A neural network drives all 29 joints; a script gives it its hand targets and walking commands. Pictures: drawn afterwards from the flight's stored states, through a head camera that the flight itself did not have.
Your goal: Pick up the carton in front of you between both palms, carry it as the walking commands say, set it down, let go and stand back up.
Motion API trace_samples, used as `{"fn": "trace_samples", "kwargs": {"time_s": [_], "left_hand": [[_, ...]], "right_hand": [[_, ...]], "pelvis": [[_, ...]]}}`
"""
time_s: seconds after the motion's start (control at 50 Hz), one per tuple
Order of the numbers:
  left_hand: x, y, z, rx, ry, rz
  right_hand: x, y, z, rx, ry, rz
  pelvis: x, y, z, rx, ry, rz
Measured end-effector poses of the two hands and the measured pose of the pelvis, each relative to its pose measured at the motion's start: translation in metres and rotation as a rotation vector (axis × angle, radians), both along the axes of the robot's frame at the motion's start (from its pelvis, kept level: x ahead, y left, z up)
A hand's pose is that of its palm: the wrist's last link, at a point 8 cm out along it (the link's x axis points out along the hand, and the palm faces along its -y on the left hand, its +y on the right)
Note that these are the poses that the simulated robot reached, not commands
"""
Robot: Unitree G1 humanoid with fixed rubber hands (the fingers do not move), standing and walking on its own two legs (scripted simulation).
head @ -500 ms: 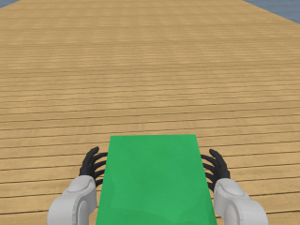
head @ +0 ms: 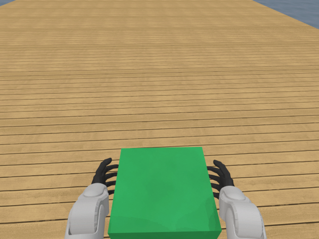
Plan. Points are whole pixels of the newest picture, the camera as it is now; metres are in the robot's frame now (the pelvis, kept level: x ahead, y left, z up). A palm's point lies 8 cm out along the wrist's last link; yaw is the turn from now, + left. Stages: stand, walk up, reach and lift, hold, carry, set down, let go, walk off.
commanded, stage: carry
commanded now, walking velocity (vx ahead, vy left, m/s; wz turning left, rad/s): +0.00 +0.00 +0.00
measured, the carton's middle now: (162, 207) +0.25 +0.00 -0.03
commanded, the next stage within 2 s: hold in 0.56 s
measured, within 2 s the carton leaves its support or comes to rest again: neither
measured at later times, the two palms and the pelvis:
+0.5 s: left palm (99, 188) +0.26 +0.16 +0.04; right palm (222, 191) +0.26 -0.14 +0.04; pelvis -0.03 +0.00 +0.00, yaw +0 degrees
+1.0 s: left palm (88, 204) +0.22 +0.17 +0.05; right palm (221, 199) +0.23 -0.13 +0.05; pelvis -0.06 +0.00 +0.01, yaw +4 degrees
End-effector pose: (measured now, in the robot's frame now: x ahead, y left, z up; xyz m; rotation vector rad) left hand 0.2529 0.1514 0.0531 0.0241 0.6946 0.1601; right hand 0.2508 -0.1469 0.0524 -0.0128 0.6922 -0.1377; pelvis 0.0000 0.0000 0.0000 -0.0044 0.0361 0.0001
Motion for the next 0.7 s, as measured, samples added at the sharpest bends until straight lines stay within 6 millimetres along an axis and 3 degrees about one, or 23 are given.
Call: {"fn": "trace_samples", "kwargs": {"time_s": [0.26, 0.56, 0.7], "left_hand": [[0.006, 0.001, -0.024, 0.034, -0.013, -0.027], [0.005, 0.005, -0.013, 0.028, -0.037, -0.018], [-0.01, 0.013, -0.009, 0.04, -0.025, -0.02]], "right_hand": [[0.005, 0.001, -0.024, -0.04, -0.014, 0.027], [0.006, 0.005, -0.013, -0.033, -0.037, 0.027], [-0.007, 0.012, -0.011, -0.035, -0.027, 0.049]], "pelvis": [[-0.024, 0.002, 0.002, 0.006, -0.006, -0.001], [-0.028, 0.005, 0.001, 0.004, -0.002, 0.002], [-0.035, 0.007, 0.01, 0.002, -0.103, 0.036]]}}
